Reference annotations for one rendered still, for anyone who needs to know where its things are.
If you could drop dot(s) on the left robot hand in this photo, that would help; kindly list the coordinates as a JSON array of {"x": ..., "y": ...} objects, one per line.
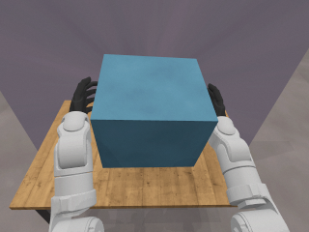
[{"x": 79, "y": 100}]

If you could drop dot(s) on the carton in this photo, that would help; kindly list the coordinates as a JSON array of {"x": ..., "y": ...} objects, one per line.
[{"x": 151, "y": 111}]

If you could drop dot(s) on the right robot forearm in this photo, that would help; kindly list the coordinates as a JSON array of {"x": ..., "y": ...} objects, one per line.
[{"x": 244, "y": 186}]

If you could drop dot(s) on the left robot upper arm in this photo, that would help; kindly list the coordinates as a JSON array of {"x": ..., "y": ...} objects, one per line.
[{"x": 87, "y": 224}]

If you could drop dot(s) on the table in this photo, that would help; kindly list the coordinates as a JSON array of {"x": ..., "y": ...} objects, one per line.
[{"x": 200, "y": 186}]

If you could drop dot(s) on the right robot upper arm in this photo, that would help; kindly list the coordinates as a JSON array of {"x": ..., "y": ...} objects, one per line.
[{"x": 265, "y": 220}]

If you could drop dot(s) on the right robot hand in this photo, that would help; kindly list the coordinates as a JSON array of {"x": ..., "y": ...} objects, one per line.
[{"x": 216, "y": 100}]

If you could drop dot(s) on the left robot forearm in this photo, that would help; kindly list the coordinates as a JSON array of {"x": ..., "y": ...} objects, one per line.
[{"x": 74, "y": 191}]

